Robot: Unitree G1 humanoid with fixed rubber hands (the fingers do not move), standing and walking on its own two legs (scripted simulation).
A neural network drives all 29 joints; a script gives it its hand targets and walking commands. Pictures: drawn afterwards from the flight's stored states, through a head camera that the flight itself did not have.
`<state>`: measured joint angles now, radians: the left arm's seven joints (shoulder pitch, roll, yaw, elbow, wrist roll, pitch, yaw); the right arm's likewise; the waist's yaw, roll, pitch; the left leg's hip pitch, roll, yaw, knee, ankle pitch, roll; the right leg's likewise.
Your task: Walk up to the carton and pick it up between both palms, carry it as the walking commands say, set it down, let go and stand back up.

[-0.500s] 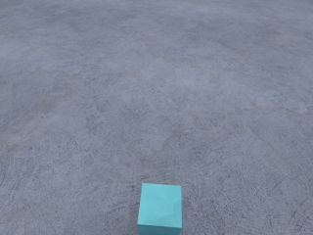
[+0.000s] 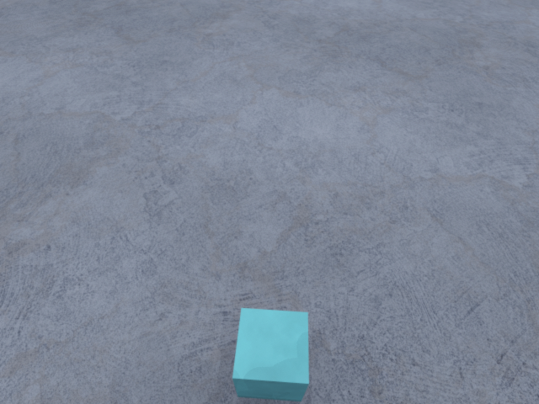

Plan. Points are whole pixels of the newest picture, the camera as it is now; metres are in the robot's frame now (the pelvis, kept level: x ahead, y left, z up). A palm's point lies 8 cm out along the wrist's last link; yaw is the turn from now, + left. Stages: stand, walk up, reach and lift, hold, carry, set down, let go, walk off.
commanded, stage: walk up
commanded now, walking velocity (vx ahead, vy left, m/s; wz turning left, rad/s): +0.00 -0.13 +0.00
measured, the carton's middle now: (271, 355) +0.37 -0.01 -0.64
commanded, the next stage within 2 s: stand in 1.72 s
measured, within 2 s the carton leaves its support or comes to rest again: neither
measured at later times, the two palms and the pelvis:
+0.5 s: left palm out of the picture -0.01 +0.21 -0.14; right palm out of the picture +0.03 -0.24 -0.14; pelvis +0.00 -0.01 +0.00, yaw +0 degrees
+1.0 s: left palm out of the picture +0.01 +0.16 -0.11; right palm out of the picture +0.03 -0.29 -0.15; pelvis +0.01 -0.07 +0.01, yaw -1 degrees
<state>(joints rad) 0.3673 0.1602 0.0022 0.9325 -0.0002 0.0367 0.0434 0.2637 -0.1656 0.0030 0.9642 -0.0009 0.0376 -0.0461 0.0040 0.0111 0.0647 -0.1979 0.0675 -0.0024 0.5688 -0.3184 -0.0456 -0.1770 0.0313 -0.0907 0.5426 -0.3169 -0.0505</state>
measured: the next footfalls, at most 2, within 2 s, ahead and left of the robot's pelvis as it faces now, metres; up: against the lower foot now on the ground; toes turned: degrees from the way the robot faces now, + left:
left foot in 1.26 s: +0.00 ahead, +0.07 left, +0.00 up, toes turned -3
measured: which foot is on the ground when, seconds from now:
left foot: down 0.00-0.84, up 0.86-1.00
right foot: down 0.00-1.00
